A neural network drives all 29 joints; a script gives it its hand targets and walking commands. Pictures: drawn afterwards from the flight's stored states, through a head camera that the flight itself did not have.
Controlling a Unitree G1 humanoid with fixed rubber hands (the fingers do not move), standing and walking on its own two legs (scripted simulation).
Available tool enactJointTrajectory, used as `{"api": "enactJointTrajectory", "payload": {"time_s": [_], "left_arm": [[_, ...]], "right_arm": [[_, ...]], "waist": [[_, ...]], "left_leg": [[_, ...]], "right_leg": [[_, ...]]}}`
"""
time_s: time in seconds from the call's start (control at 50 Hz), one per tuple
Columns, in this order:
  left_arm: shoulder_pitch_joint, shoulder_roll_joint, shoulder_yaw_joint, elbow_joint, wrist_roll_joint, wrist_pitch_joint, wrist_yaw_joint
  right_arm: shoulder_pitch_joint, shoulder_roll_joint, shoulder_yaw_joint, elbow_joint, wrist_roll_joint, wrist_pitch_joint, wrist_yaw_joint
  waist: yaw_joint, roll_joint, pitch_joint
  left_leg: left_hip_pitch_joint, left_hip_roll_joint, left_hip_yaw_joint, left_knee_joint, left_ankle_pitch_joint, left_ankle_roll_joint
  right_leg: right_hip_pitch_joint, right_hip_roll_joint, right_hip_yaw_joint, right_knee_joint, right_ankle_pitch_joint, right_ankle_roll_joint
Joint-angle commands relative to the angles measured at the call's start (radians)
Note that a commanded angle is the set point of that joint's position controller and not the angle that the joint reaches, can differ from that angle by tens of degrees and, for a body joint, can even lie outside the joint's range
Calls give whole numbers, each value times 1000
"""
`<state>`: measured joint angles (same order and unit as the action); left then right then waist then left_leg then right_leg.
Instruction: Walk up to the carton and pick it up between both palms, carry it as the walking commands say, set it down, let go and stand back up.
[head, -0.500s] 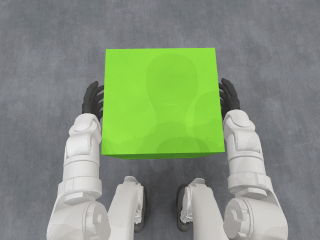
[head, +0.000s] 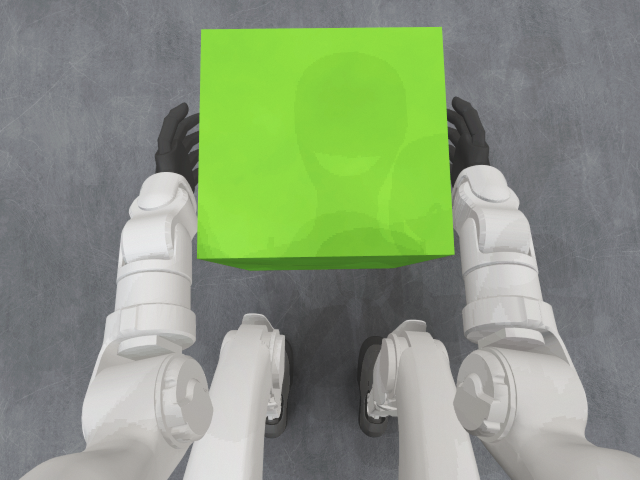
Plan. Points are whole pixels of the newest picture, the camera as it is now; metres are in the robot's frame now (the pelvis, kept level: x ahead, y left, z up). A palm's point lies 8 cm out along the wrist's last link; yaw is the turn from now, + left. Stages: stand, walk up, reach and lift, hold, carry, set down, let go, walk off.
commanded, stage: set down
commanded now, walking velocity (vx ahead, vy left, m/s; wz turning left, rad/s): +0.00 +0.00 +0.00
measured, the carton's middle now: (321, 179) +0.48 +0.03 -0.16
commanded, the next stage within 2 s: none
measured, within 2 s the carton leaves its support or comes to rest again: rests again in 1.52 s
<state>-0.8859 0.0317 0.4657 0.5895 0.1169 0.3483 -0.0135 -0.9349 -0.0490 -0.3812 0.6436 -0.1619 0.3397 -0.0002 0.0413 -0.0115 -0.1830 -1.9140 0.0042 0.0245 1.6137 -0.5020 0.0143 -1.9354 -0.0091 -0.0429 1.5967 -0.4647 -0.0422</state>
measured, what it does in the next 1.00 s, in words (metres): lowers itself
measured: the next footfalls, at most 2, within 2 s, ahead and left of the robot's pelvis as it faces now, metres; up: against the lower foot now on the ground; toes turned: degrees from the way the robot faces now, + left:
none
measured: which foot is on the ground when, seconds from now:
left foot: down 0.00-1.00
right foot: down 0.00-1.00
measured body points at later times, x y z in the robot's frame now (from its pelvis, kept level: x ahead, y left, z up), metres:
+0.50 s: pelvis -0.01 +0.00 -0.07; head +0.31 +0.00 +0.25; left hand +0.49 +0.20 -0.19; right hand +0.52 -0.14 -0.19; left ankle +0.08 +0.11 -0.50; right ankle +0.10 -0.10 -0.50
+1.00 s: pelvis -0.02 +0.00 -0.13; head +0.34 +0.01 +0.15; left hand +0.51 +0.20 -0.28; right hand +0.54 -0.14 -0.28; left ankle +0.08 +0.11 -0.50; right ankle +0.10 -0.10 -0.50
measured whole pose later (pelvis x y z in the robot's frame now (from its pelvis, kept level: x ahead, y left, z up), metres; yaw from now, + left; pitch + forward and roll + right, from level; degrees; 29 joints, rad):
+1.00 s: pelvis -0.02 +0.00 -0.13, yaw +1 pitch +45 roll +1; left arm -1.23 0.17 0.39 0.75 0.01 0.29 0.08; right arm -1.30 -0.22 -0.30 0.83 -0.05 0.28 -0.05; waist 0.03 0.00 0.12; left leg -2.27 -0.01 0.04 2.04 -0.56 0.03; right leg -2.30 -0.01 -0.02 2.03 -0.52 -0.04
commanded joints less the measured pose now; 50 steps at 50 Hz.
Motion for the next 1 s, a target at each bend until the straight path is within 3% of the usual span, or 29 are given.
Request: {"api": "enactJointTrajectory", "payload": {"time_s": [0.0, 0.42, 0.98], "left_arm": [[-674, -904, -553, -38, -146, -15, -237], [-850, -841, -558, -45, -187, -24, -210], [-1036, -725, -564, 28, -253, -97, -176]], "right_arm": [[-607, 939, 505, -16, 126, -18, 199], [-772, 856, 499, 5, 167, -24, 208], [-956, 738, 506, 91, 240, -88, 176]], "waist": [[17, -27, -992], [11, -23, -1056], [15, -30, -956]], "left_leg": [[404, -148, 8, -117, 284, -25], [316, -138, 17, 57, 314, -26], [223, -114, 26, 284, 313, -19]], "right_leg": [[646, 154, 49, -84, 260, 34], [463, 144, 23, 103, 266, 26], [374, 116, 29, 347, 291, 16]]}}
